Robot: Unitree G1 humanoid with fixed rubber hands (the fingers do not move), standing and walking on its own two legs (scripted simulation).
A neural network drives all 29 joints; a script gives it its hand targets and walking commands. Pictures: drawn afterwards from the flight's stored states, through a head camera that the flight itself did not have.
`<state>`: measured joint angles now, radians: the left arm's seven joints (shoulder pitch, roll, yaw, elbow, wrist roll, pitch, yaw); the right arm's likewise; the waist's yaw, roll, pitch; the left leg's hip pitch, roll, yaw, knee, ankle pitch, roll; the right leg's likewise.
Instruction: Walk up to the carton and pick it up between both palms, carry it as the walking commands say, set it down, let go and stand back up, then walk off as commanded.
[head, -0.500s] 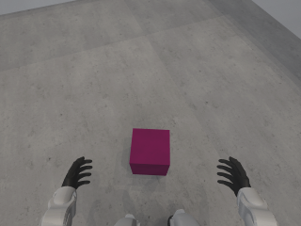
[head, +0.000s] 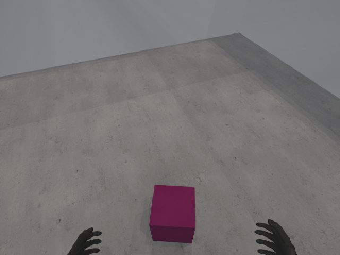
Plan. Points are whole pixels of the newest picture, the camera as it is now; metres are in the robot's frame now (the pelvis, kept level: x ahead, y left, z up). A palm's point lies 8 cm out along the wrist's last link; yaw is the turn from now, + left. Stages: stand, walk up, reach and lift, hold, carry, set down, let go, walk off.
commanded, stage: let go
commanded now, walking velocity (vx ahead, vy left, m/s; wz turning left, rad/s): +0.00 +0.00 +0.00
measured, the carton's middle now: (173, 214) +0.47 +0.00 -0.64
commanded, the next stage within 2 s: stand in 0.14 s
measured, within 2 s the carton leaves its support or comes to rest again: neither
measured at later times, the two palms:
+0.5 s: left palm out of the picture +0.13 +0.26 -0.08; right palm out of the picture +0.14 -0.29 -0.08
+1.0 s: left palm out of the picture +0.11 +0.26 -0.09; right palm out of the picture +0.11 -0.30 -0.09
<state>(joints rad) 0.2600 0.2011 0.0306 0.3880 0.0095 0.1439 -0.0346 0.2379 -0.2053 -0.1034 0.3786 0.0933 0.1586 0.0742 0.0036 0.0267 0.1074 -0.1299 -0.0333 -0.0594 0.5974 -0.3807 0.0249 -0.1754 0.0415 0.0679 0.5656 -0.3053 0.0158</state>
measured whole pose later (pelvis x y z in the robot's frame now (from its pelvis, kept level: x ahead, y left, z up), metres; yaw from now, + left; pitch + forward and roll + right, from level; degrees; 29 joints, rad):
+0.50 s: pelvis +0.01 +0.00 +0.00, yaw +0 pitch -3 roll -1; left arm 0.24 0.27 0.03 0.68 0.05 0.03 -0.02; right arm 0.25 -0.33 -0.10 0.63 0.08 0.04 0.01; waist 0.01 0.04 0.02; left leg -0.13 -0.03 -0.06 0.59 -0.39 0.02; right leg -0.19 0.04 0.07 0.57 -0.32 0.01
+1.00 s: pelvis +0.00 +0.00 +0.00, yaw +0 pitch -4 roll -1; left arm 0.25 0.28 0.03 0.74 0.04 0.00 -0.02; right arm 0.27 -0.32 -0.10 0.74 0.08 -0.01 -0.01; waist 0.01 0.03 -0.01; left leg -0.13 -0.03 -0.06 0.59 -0.38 0.02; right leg -0.19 0.04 0.07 0.57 -0.31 0.01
